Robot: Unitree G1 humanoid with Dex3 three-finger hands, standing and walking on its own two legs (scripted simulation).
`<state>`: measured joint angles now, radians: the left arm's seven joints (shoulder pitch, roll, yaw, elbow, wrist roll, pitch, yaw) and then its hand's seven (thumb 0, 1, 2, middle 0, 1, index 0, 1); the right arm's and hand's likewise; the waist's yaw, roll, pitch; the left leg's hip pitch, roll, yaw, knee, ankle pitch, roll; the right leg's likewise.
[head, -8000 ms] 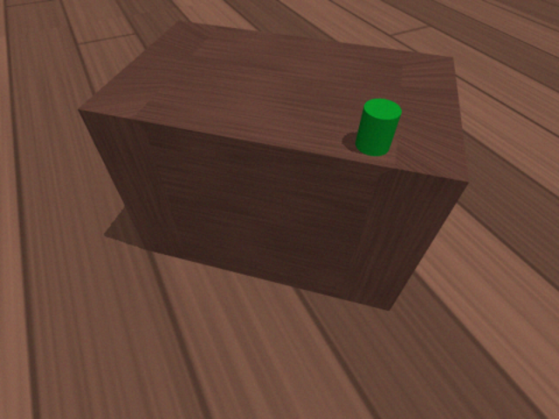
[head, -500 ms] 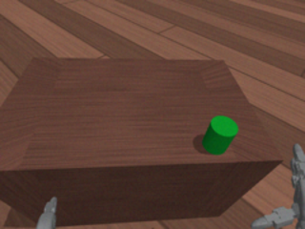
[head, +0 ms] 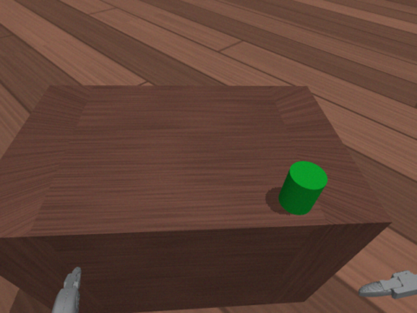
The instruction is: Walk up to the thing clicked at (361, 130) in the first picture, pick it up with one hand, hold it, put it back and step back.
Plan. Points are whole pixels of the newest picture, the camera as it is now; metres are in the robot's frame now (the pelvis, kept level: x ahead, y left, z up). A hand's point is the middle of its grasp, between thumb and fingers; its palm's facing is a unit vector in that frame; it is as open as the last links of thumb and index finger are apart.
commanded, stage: go down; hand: right
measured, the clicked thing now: (301, 188) +0.41 -0.24 -0.02
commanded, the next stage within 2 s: none
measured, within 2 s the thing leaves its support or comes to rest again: neither
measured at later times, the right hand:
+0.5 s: hand (414, 214) +0.26 -0.36 +0.10, palm faces +0.26 +0.96 -0.10, open 17.6 cm
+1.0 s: hand out of the picture +0.29 -0.40 +0.11, palm faces +0.23 +0.97 +0.00, open 17.4 cm
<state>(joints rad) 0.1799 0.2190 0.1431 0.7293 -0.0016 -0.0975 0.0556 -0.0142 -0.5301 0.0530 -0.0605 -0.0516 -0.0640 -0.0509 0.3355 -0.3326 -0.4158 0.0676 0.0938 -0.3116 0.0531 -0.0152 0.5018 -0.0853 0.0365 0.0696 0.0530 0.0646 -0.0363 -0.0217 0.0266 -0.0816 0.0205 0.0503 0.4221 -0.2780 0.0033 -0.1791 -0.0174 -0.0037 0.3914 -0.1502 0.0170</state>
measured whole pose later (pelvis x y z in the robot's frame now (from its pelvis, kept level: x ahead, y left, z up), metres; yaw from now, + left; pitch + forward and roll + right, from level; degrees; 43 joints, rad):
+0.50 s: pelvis +0.00 -0.01 +0.00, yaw +0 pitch +1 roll +0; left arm 0.20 0.23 0.02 0.75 -0.02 -0.15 0.16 -0.01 -0.53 0.05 -0.06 -0.05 -0.07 -0.05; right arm -0.05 -0.53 -0.60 0.54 0.32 -0.22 0.48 -0.02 0.56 -0.08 0.02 0.07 0.04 0.06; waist -0.02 0.00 -0.02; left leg -0.19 0.02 0.04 0.46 -0.29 -0.01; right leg -0.30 -0.02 -0.01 0.47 -0.18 0.00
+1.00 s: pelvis +0.00 -0.01 -0.01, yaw +0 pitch +4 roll +1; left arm 0.21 0.25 -0.04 0.75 -0.01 -0.21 0.22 -0.01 -0.53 0.05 -0.06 -0.06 -0.07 -0.05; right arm -0.25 -0.70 -0.67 0.83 0.33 -0.17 0.63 -0.02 0.52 -0.07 0.03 0.06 0.04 0.05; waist 0.01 0.01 -0.05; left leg -0.28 0.02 0.05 0.52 -0.31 -0.01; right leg -0.41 -0.02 0.00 0.55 -0.21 0.00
